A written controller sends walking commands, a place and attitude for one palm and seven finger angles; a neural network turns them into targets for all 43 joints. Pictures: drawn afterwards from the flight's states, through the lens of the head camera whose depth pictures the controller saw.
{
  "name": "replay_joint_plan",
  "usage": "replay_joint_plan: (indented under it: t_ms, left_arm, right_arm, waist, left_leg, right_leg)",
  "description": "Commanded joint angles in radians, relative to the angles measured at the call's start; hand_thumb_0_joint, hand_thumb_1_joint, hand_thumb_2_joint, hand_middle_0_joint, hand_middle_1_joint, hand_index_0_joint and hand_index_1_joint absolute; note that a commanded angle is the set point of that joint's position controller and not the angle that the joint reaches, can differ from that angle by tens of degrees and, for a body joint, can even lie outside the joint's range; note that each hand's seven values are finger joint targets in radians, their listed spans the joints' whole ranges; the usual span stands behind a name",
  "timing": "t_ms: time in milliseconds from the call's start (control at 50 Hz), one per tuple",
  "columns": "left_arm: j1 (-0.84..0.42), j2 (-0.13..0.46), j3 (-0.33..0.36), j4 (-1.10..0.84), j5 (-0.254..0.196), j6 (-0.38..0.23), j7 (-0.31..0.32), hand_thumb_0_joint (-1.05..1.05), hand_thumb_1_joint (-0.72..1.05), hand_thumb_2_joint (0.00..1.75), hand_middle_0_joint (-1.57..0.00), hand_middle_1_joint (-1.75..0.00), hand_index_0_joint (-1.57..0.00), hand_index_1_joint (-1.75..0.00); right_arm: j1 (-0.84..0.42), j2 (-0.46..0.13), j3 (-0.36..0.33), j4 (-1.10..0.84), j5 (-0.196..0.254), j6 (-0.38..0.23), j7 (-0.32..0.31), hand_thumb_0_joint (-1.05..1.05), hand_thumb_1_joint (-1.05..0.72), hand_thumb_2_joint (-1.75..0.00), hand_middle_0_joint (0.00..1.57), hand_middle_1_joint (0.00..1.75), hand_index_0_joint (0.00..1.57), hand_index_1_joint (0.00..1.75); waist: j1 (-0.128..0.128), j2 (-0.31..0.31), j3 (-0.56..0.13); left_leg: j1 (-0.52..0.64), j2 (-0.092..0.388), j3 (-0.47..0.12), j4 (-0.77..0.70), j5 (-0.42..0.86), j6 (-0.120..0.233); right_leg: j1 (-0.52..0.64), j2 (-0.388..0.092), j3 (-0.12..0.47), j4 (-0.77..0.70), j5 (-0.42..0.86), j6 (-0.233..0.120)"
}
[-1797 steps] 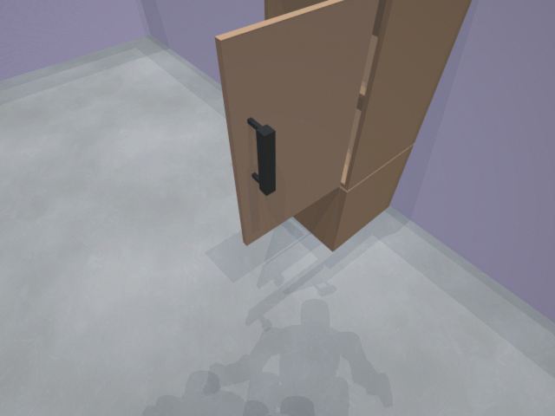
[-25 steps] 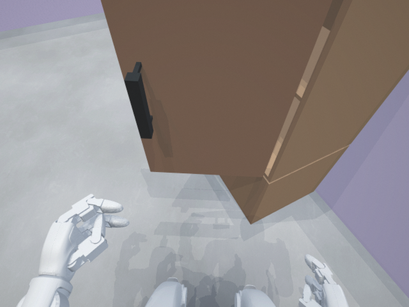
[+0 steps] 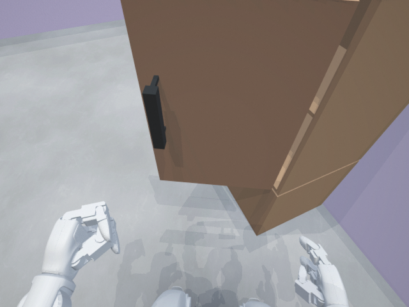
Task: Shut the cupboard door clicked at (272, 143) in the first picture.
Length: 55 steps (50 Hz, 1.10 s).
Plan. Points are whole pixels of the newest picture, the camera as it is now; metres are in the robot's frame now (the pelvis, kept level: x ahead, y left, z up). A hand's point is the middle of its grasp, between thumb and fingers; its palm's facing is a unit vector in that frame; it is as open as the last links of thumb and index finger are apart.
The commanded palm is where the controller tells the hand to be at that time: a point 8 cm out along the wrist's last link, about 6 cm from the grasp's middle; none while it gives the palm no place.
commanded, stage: raise the hand and make a fist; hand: left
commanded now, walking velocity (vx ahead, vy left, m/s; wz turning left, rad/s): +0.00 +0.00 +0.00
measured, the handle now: (157, 113) +0.51 +0.16 +0.07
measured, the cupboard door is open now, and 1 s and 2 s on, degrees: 60 60 60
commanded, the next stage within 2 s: bring the fist close to the handle in 0.62 s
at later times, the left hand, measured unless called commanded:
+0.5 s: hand (118, 234) +0.22 +0.17 +0.07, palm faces -0.02 -1.00 -0.03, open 3.1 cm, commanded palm +0.20 +0.22 +0.08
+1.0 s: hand (132, 207) +0.27 +0.16 +0.07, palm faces -0.05 -1.00 -0.01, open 3.1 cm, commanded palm +0.26 +0.21 +0.08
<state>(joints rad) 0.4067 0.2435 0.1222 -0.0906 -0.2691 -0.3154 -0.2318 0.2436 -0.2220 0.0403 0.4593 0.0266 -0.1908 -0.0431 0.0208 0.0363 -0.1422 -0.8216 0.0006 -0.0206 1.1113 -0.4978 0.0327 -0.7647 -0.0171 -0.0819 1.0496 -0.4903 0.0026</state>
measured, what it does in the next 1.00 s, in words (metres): stands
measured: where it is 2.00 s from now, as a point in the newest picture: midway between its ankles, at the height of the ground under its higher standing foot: outside the picture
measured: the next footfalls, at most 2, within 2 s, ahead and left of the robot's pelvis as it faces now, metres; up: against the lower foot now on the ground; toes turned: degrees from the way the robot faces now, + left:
none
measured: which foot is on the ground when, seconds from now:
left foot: down 0.00-1.00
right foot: down 0.00-1.00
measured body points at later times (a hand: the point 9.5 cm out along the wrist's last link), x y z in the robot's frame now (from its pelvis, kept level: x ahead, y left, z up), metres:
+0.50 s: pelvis +0.00 -0.02 +0.01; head +0.03 -0.02 +0.46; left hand +0.22 +0.22 +0.08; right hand +0.17 -0.26 -0.07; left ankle +0.03 +0.09 -0.66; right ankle +0.02 -0.13 -0.66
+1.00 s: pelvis +0.00 -0.01 +0.00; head +0.04 -0.02 +0.45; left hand +0.27 +0.21 +0.08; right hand +0.17 -0.25 -0.07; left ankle +0.03 +0.09 -0.66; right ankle +0.02 -0.13 -0.66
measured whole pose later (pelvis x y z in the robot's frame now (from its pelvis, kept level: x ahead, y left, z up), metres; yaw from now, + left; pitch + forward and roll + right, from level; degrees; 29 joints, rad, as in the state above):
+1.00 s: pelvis +0.00 -0.01 +0.00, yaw +0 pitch +11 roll -2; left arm 0.12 0.24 0.12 0.12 -0.27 -0.28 -0.23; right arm 0.26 -0.25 0.04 0.54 0.05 -0.20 -0.06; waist 0.00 0.05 -0.12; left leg -0.80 0.01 -0.02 1.07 -0.47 0.01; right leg -0.75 -0.01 -0.08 1.03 -0.48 -0.02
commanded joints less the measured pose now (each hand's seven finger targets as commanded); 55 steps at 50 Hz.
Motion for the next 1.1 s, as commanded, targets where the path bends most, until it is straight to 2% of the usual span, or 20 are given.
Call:
replay_joint_plan:
  t_ms: [0, 200, 260, 320, 380, 440, 500, 540, 600, 700, 720, 740, 760, 800, 880, 920, 960, 1020, 1040, 1080]
  left_arm:
    - [-0.077, 0.107, 0.081, -0.215, -0.024, -0.059, -0.009, 0.0, 0.9, 0.9, -1.3, -1.5, -1.3, -1.5]
    - [-0.13, 0.128, 0.098, -0.186, -0.041, -0.046, -0.02, 0.0, 0.9, 0.9, -1.3, -1.5, -1.3, -1.5]
    - [-0.107, 0.118, 0.101, -0.142, -0.047, -0.046, -0.022, 0.0, 0.9, 0.9, -1.3, -1.5, -1.3, -1.5]
    - [-0.109, 0.119, 0.099, -0.143, -0.047, -0.06, -0.025, 0.0, 0.9, 0.9, -1.3, -1.5, -1.3, -1.5]
    - [-0.115, 0.119, 0.101, -0.139, -0.05, -0.07, -0.026, 0.0, 0.9, 0.9, -1.3, -1.5, -1.3, -1.5]
    - [-0.128, 0.141, 0.114, -0.146, -0.048, -0.08, -0.023, 0.0, 0.9, 0.9, -1.3, -1.5, -1.3, -1.5]
    - [-0.126, 0.124, 0.101, -0.151, -0.046, -0.085, -0.022, 0.0, 0.9, 0.9, -1.3, -1.5, -1.3, -1.5]
    - [-0.128, 0.141, 0.112, -0.154, -0.047, -0.08, -0.021, 0.0, 0.9, 0.9, -1.3, -1.5, -1.3, -1.5]
    - [-0.121, 0.121, 0.102, -0.134, -0.049, -0.074, -0.026, 0.0, 0.9, 0.9, -1.3, -1.5, -1.3, -1.5]
    - [-0.136, 0.121, 0.095, -0.142, -0.05, -0.068, -0.032, 0.0, 0.9, 0.9, -1.3, -1.5, -1.3, -1.5]
    - [-0.19, 0.12, 0.085, -0.145, -0.046, -0.071, -0.03, 0.0, 0.9, 0.9, -1.3, -1.5, -1.3, -1.5]
    - [-0.233, 0.132, 0.09, -0.127, -0.044, -0.069, -0.027, 0.0, 0.9, 0.9, -1.3, -1.5, -1.3, -1.5]
    - [-0.289, 0.109, 0.063, -0.132, -0.04, -0.073, -0.026, 0.0, 0.9, 0.9, -1.3, -1.5, -1.3, -1.5]
    - [-0.341, 0.117, 0.07, -0.093, -0.034, -0.07, -0.019, 0.0, 0.9, 0.9, -1.3, -1.5, -1.3, -1.5]
    - [-0.412, 0.117, 0.068, -0.036, -0.024, -0.043, -0.013, 0.0, 0.9, 0.9, -1.3, -1.5, -1.3, -1.5]
    - [-0.448, 0.112, 0.055, -0.027, -0.012, -0.027, -0.002, 0.0, 0.9, 0.9, -1.3, -1.5, -1.3, -1.5]
    - [-0.488, 0.12, 0.068, 0.026, -0.007, -0.007, 0.01, 0.0, 0.9, 0.9, -1.3, -1.5, -1.3, -1.5]
    - [-0.532, 0.101, 0.061, 0.06, 0.002, -0.003, 0.031, 0.0, 0.9, 0.9, -1.3, -1.5, -1.3, -1.5]
    - [-0.529, 0.117, 0.079, 0.08, 0.001, -0.001, 0.036, 0.0, 0.9, 0.9, -1.3, -1.5, -1.3, -1.5]
    - [-0.546, 0.094, 0.065, 0.096, 0.01, -0.012, 0.047, 0.0, 0.9, 0.9, -1.3, -1.5, -1.3, -1.5]
  right_arm:
    - [-0.018, -0.143, -0.065, -0.14, 0.007, -0.043, -0.018, 0.0, -0.9, -0.9, 0.2, 0.3, 0.2, 0.3]
    - [-0.021, -0.147, -0.06, -0.132, 0.016, -0.05, -0.025, 0.0, -0.9, -0.9, 0.2, 0.3, 0.2, 0.3]
    - [-0.021, -0.145, -0.061, -0.125, 0.015, -0.051, -0.024, 0.0, -0.9, -0.9, 0.2, 0.3, 0.2, 0.3]
    - [-0.024, -0.145, -0.064, -0.121, 0.016, -0.057, -0.021, 0.0, -0.9, -0.9, 0.2, 0.3, 0.2, 0.3]
    - [-0.022, -0.145, -0.068, -0.121, 0.015, -0.055, -0.021, 0.0, -0.9, -0.9, 0.2, 0.3, 0.2, 0.3]
    - [-0.025, -0.146, -0.067, -0.116, 0.015, -0.056, -0.022, 0.0, -0.9, -0.9, 0.2, 0.3, 0.2, 0.3]
    - [-0.025, -0.142, -0.067, -0.116, 0.018, -0.057, -0.021, 0.0, -0.9, -0.9, 0.2, 0.3, 0.2, 0.3]
    - [-0.024, -0.142, -0.066, -0.115, 0.017, -0.056, -0.023, 0.0, -0.9, -0.9, 0.2, 0.3, 0.2, 0.3]
    - [-0.027, -0.14, -0.067, -0.118, 0.02, -0.054, -0.024, 0.0, -0.9, -0.9, 0.2, 0.3, 0.2, 0.3]
    - [-0.028, -0.139, -0.063, -0.12, 0.022, -0.057, -0.026, 0.0, -0.9, -0.9, 0.2, 0.3, 0.2, 0.3]
    - [-0.029, -0.143, -0.062, -0.114, 0.022, -0.058, -0.028, 0.0, -0.9, -0.9, 0.2, 0.3, 0.2, 0.3]
    - [-0.024, -0.147, -0.06, -0.104, 0.02, -0.058, -0.032, 0.0, -0.9, -0.9, 0.2, 0.3, 0.2, 0.3]
    - [-0.03, -0.144, -0.059, -0.099, 0.019, -0.063, -0.032, 0.0, -0.9, -0.9, 0.2, 0.3, 0.2, 0.3]
    - [-0.025, -0.148, -0.06, -0.085, 0.021, -0.067, -0.035, 0.0, -0.9, -0.9, 0.2, 0.3, 0.2, 0.3]
    - [-0.022, -0.149, -0.06, -0.077, 0.021, -0.068, -0.035, 0.0, -0.9, -0.9, 0.2, 0.3, 0.2, 0.3]
    - [-0.023, -0.149, -0.056, -0.074, 0.024, -0.063, -0.032, 0.0, -0.9, -0.9, 0.2, 0.3, 0.2, 0.3]
    - [-0.019, -0.152, -0.056, -0.069, 0.022, -0.052, -0.03, 0.0, -0.9, -0.9, 0.2, 0.3, 0.2, 0.3]
    - [-0.016, -0.15, -0.059, -0.063, 0.021, -0.042, -0.023, 0.0, -0.9, -0.9, 0.2, 0.3, 0.2, 0.3]
    - [-0.012, -0.155, -0.058, -0.064, 0.017, -0.035, -0.021, 0.0, -0.9, -0.9, 0.2, 0.3, 0.2, 0.3]
    - [-0.014, -0.149, -0.061, -0.061, 0.018, -0.025, -0.014, 0.0, -0.9, -0.9, 0.2, 0.3, 0.2, 0.3]
  waist:
    - [-0.014, 0.031, -0.162]
    - [-0.013, 0.024, -0.141]
    - [-0.009, -0.025, -0.131]
    - [-0.007, 0.002, -0.129]
    - [-0.009, -0.029, -0.141]
    - [-0.004, -0.012, -0.129]
    - [-0.009, -0.002, -0.133]
    - [-0.004, 0.006, -0.139]
    - [-0.012, -0.036, -0.13]
    - [-0.013, -0.006, -0.126]
    - [-0.029, -0.018, -0.126]
    - [-0.034, -0.024, -0.106]
    - [-0.04, -0.001, -0.126]
    - [-0.046, -0.005, -0.129]
    - [-0.033, -0.006, -0.188]
    - [-0.031, 0.035, -0.193]
    - [-0.032, -0.012, -0.196]
    - [-0.03, -0.006, -0.211]
    - [-0.018, -0.001, -0.211]
    - [-0.022, -0.022, -0.226]
  left_leg:
    - [0.167, 0.0, -0.055, -0.228, 0.211, -0.023]
    - [0.161, -0.007, -0.037, -0.249, 0.177, -0.014]
    - [0.136, -0.01, -0.029, -0.241, 0.19, -0.012]
    - [0.133, -0.013, -0.022, -0.235, 0.186, -0.012]
    - [0.118, -0.015, -0.015, -0.221, 0.188, -0.009]
    - [0.106, -0.013, -0.017, -0.215, 0.181, -0.008]
    - [0.115, -0.014, -0.013, -0.216, 0.177, -0.008]
    - [0.108, -0.014, -0.015, -0.212, 0.178, -0.007]
    - [0.097, -0.014, -0.01, -0.208, 0.165, -0.006]
    - [0.101, -0.014, -0.013, -0.211, 0.15, -0.006]
    - [0.105, -0.012, -0.016, -0.207, 0.149, -0.003]
    - [0.093, -0.009, -0.02, -0.2, 0.144, -0.002]
    - [0.101, -0.01, -0.021, -0.198, 0.137, -0.003]
    - [0.102, -0.007, -0.025, -0.199, 0.118, -0.004]
    - [0.125, -0.009, -0.024, -0.21, 0.158, -0.003]
    - [0.153, -0.009, -0.027, -0.232, 0.172, -0.006]
    - [0.147, -0.007, -0.028, -0.234, 0.186, -0.005]
    - [0.173, -0.005, -0.024, -0.247, 0.211, -0.009]
    - [0.167, -0.007, -0.026, -0.249, 0.227, -0.01]
    - [0.18, -0.005, -0.018, -0.253, 0.245, -0.011]
  right_leg:
    - [0.103, 0.05, 0.007, -0.134, 0.192, -0.038]
    - [0.151, 0.043, 0.034, -0.187, 0.159, -0.034]
    - [0.173, 0.038, 0.043, -0.195, 0.169, -0.031]
    - [0.167, 0.034, 0.056, -0.197, 0.162, -0.03]
    - [0.182, 0.029, 0.075, -0.203, 0.16, -0.026]
    - [0.179, 0.03, 0.082, -0.202, 0.14, -0.032]
    - [0.171, 0.027, 0.083, -0.205, 0.137, -0.028]
    - [0.183, 0.029, 0.09, -0.204, 0.137, -0.031]
    - [0.174, 0.026, 0.096, -0.216, 0.117, -0.022]
    - [0.164, 0.026, 0.092, -0.215, 0.099, -0.025]
    - [0.145, 0.029, 0.088, -0.211, 0.103, -0.023]
    - [0.134, 0.033, 0.087, -0.208, 0.097, -0.025]
    - [0.123, 0.03, 0.085, -0.201, 0.095, -0.024]
    - [0.102, 0.032, 0.079, -0.199, 0.074, -0.024]
    - [0.144, 0.03, 0.076, -0.189, 0.133, -0.025]
    - [0.143, 0.03, 0.06, -0.187, 0.156, -0.029]
    - [0.157, 0.031, 0.059, -0.188, 0.178, -0.026]
    - [0.161, 0.03, 0.049, -0.185, 0.21, -0.026]
    - [0.181, 0.031, 0.05, -0.184, 0.227, -0.031]
    - [0.187, 0.028, 0.05, -0.183, 0.252, -0.027]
